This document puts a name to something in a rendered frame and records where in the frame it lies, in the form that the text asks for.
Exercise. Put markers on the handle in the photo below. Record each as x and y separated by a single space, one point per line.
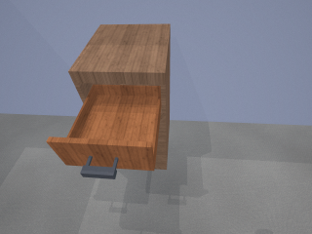
99 171

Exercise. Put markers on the drawer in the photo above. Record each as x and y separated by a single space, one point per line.
115 121

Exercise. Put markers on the cabinet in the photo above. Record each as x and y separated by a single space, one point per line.
130 55

